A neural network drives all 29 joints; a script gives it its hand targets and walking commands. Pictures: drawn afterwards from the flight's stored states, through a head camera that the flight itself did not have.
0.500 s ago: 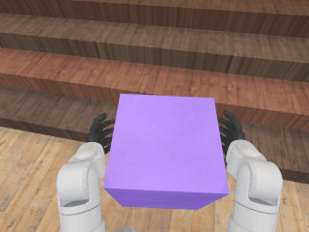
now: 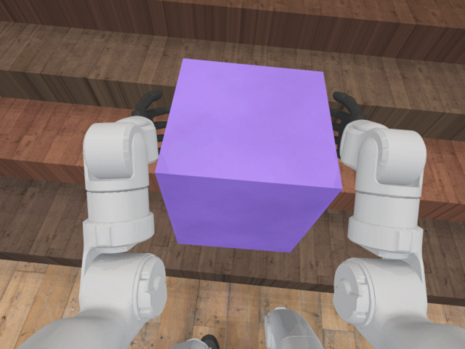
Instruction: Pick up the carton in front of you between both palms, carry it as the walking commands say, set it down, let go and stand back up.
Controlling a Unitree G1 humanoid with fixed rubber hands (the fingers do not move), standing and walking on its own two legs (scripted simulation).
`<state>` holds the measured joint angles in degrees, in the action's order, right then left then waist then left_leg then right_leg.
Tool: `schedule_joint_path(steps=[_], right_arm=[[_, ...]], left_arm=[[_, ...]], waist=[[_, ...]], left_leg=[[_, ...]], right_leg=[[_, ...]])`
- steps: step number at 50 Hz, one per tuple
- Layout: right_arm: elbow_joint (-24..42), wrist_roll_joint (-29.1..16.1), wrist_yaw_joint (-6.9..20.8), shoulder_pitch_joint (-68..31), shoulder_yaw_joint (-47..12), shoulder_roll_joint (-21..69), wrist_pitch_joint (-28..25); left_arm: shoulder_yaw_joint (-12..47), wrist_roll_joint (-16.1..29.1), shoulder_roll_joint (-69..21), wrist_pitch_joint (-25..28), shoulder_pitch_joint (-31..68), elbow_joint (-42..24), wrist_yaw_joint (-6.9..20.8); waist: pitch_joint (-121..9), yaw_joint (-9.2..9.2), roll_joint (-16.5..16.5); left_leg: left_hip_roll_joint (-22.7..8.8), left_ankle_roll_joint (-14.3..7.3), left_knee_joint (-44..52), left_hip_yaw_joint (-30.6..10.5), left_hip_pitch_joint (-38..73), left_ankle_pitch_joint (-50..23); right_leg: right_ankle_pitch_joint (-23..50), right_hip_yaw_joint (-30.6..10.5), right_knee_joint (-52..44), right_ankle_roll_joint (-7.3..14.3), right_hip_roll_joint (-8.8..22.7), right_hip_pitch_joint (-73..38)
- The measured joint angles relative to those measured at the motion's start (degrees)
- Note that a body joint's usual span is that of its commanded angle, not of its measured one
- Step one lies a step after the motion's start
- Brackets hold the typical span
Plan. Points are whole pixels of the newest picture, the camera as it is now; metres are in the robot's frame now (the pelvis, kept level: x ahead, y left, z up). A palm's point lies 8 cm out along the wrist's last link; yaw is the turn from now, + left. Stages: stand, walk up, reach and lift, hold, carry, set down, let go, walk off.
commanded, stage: carry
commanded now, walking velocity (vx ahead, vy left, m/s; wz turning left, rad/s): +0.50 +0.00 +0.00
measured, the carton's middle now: (242, 166) +0.39 -0.01 +0.06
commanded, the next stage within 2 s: none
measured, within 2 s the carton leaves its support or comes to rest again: neither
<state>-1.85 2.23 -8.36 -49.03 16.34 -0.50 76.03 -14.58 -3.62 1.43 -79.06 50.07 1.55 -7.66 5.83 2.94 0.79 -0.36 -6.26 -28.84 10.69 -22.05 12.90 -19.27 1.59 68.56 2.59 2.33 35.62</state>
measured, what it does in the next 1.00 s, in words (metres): climbs: right foot, then left foot 0.15 m higher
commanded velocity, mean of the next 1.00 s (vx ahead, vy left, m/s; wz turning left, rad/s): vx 0.50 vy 0.00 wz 0.14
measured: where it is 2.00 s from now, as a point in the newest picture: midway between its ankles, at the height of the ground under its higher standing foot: outside the picture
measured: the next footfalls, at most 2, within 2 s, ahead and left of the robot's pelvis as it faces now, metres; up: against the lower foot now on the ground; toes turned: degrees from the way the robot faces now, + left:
right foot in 0.18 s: +0.22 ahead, -0.11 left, -0.01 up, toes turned +2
left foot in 0.54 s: +0.50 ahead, +0.00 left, +0.15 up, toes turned -1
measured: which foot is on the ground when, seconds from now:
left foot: down 0.00-0.32, up 0.34-0.52, down 0.54-0.76, up 0.78-1.00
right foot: up 0.00-0.16, down 0.18-0.60, up 0.62-0.76, down 0.78-1.00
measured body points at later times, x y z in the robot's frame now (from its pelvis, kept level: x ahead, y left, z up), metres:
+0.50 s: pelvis +0.41 -0.06 -0.01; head +0.50 -0.07 +0.43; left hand +0.77 +0.14 +0.11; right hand +0.83 -0.15 +0.10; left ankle +0.41 +0.03 -0.46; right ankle +0.18 -0.11 -0.72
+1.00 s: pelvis +0.97 -0.10 +0.37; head +1.13 -0.11 +0.79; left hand +1.33 +0.14 +0.48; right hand +1.42 -0.16 +0.46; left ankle +1.05 +0.03 -0.16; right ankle +0.83 -0.14 -0.36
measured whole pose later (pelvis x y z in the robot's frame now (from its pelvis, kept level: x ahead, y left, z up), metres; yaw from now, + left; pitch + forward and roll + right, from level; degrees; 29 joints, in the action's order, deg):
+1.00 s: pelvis +0.97 -0.10 +0.37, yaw +3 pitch +6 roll +7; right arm 12.0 4.8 -7.2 -48.3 15.3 5.1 67.9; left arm -20.5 -3.6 -5.7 -68.3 40.5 -19.0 -7.3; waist 15.9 -8.6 2.1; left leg 6.7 -3.8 -93.7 4.1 -63.8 42.1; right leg 9.7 -0.4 27.8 3.0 0.8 7.9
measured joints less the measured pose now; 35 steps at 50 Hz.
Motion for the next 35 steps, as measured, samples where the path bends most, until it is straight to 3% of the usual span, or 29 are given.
schedule_joint_path(steps=[6, 9, 13, 15, 16, 17, 18, 19, 21, 23, 25, 27, 28, 29, 30, 31, 32, 33, 34, 35], right_arm=[[4.3, 0.6, -0.1, -1.2, 2.8, 2.0, -2.7], [6.1, 0.9, 0.0, -0.5, 2.4, 3.1, -3.6], [6.3, 1.3, 0.0, 1.9, 0.6, 4.0, -3.8], [5.5, 1.2, 0.0, 3.3, -0.3, 3.8, -3.8], [5.6, 0.7, -0.1, 4.5, -0.4, 2.9, -3.3], [5.9, -0.1, -0.1, 5.1, 0.1, 1.7, -2.4], [5.8, -1.0, -0.1, 4.6, 0.1, 0.5, -2.3], [5.4, -1.6, 0.0, 3.6, 0.2, -0.6, -2.6], [4.0, -1.8, 0.3, 2.1, 0.4, -1.6, -3.4], [3.8, -0.6, 0.4, 1.9, 0.9, -0.3, -3.0], [5.0, 1.5, 0.3, 2.6, 0.7, 2.6, -2.9], [7.1, 4.0, 0.3, 4.5, -0.3, 6.1, -3.6], [7.8, 5.1, 0.1, 5.1, -1.4, 8.0, -4.3], [7.7, 6.2, -0.2, 4.5, -2.7, 9.5, -4.9], [8.0, 6.6, -0.6, 3.6, -3.8, 10.0, -5.1], [9.0, 6.3, -1.3, 3.4, -4.9, 9.5, -5.6], [10.6, 5.3, -1.6, 4.4, -5.6, 8.6, -6.3], [12.6, 3.7, -1.9, 5.9, -6.0, 7.4, -6.8], [14.6, 1.6, -2.3, 7.3, -5.6, 6.1, -6.9], [15.7, -0.7, -2.8, 7.9, -4.9, 4.7, -6.9]], left_arm=[[-2.5, -1.2, -2.2, 2.7, 0.6, -4.9, 0.0], [-3.2, -0.9, -2.8, 3.3, -1.3, -8.1, 0.0], [-3.8, -0.7, -3.3, 2.9, -4.8, -10.2, 0.1], [-3.8, -1.1, -3.8, 3.1, -6.3, -9.6, 0.4], [-3.1, -1.8, -4.8, 3.6, -6.7, -8.4, 0.2], [-2.3, -2.8, -5.7, 3.7, -6.1, -7.0, 0.2], [-1.6, -3.3, -5.8, 3.9, -5.3, -6.3, 0.2], [-0.7, -3.4, -5.4, 4.6, -4.1, -5.5, 0.3], [0.5, -2.8, -4.7, 6.1, -3.9, -4.4, 0.0], [0.8, -1.3, -4.2, 6.2, -5.9, -5.4, -0.5], [-0.3, 0.8, -3.5, 5.7, -8.5, -8.0, -0.9], [-2.5, 2.9, -2.9, 5.4, -11.3, -10.8, -0.9], [-4.1, 4.0, -2.3, 5.1, -12.5, -12.7, -0.8], [-6.1, 5.5, -1.3, 4.7, -13.3, -14.6, 0.1], [-7.5, 6.8, -0.7, 4.8, -13.5, -15.7, 0.8], [-7.8, 7.0, -0.6, 5.5, -13.0, -16.3, 1.2], [-7.7, 6.6, -1.2, 6.5, -12.7, -17.0, 1.5], [-7.4, 5.7, -2.5, 7.2, -12.5, -17.9, 1.7], [-7.1, 4.3, -4.2, 7.6, -11.9, -18.6, 1.8], [-6.7, 2.7, -5.8, 7.9, -11.1, -18.8, 2.0]], waist=[[1.0, -0.24, -0.3], [-0.3, 0.07, -0.8], [-4.6, 2.11, -1.8], [-6.6, 2.82, -1.9], [-6.9, 2.05, -2.1], [-7.2, 0.36, -1.2], [-7.4, -1.07, -0.4], [-6.9, -2.39, 0.8], [-5.5, -5.49, 1.5], [-3.9, -9.30, 0.5], [-1.3, -11.65, -0.9], [1.7, -9.35, -1.3], [3.1, -7.66, 0.3], [3.3, -5.55, 0.7], [3.2, -2.18, -1.3], [4.1, 0.62, -3.0], [5.2, 3.53, -4.1], [6.2, 6.73, -4.8], [7.2, 9.90, -5.1], [8.0, 12.74, -5.4]], left_leg=[[0.4, 1.1, 2.5, -1.1, 5.9, 4.8], [0.7, 1.9, 1.3, -1.8, 9.3, 9.4], [0.8, 2.6, -1.1, -3.4, 13.2, 14.1], [0.1, 3.1, -7.2, -4.1, 12.4, 12.1], [-0.8, 3.8, -14.6, -4.5, 9.7, 5.4], [-0.8, 4.1, -26.5, -5.1, 6.2, -0.5], [0.2, 3.9, -41.4, -6.7, 1.0, 4.6], [2.7, 3.4, -56.8, -8.7, -5.1, 13.3], [6.8, 1.9, -80.7, -10.8, -17.7, 25.1], [8.3, 0.6, -91.9, -9.5, -30.7, 32.3], [7.3, -0.7, -87.5, -6.0, -41.1, 34.4], [7.8, -1.1, -64.8, -2.5, -40.5, 22.5], [8.1, -2.2, -58.5, -1.4, -33.6, 23.3], [7.8, -6.8, -51.5, -2.3, -23.9, 15.6], [8.3, -8.1, -44.8, -4.3, -17.7, 22.1], [8.7, -6.8, -41.4, -5.5, -13.8, 27.7], [9.0, -5.6, -37.9, -6.2, -9.5, 29.4], [9.6, -4.4, -32.9, -7.2, -4.8, 29.3], [10.1, -3.5, -26.8, -8.4, 0.3, 27.8], [9.8, -3.6, -20.2, -9.9, 5.9, 17.8]], right_leg=[[2.8, 1.8, -11.1, 0.5, -0.3, 7.4], [0.3, 3.7, -6.3, 1.9, -0.8, 10.2], [-6.1, 2.7, 7.7, 3.1, -1.3, 11.1], [-12.0, 1.9, 4.8, 3.9, -2.6, 5.7], [-8.4, 2.0, -5.6, 3.8, -3.5, -1.4], [5.4, 2.1, -21.0, 3.7, -3.5, -10.1], [2.7, 1.5, -29.3, 3.4, -3.8, -16.0], [-5.3, 0.6, -32.3, 3.1, -3.7, -19.3], [-11.4, 0.0, -33.8, 3.4, -4.0, -23.4], [-11.3, -1.2, -38.5, 4.1, -5.3, -29.3], [-7.0, -2.2, -44.1, 4.2, -6.4, -36.6], [3.4, -0.1, -45.0, 3.8, -6.5, -41.2], [12.8, -0.5, -34.6, 1.7, -5.2, -36.8], [9.0, -3.9, -11.7, -1.0, -6.4, -26.9], [-0.4, -5.7, 13.8, -2.1, -10.0, -16.5], [-4.1, -7.0, 36.4, -2.7, -13.4, -8.2], [-11.6, -8.3, 53.7, -1.4, -15.8, -1.3], [-18.4, -9.6, 64.6, -0.2, -16.8, 5.6], [-23.7, -10.4, 69.1, 1.0, -16.6, 12.9], [-28.7, -10.1, 68.3, 2.0, -16.0, 20.2]])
